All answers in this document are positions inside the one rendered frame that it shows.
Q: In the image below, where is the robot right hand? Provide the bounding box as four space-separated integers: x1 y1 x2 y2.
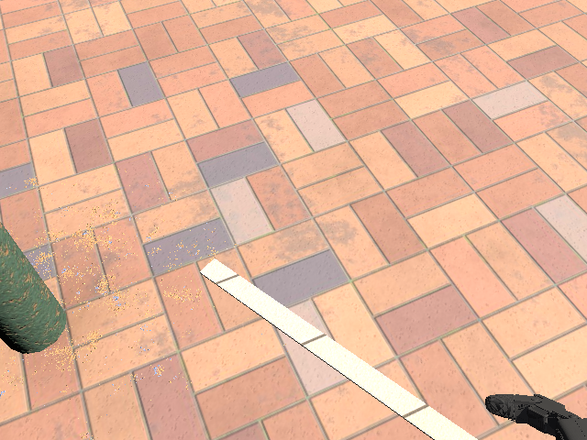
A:
485 394 587 440

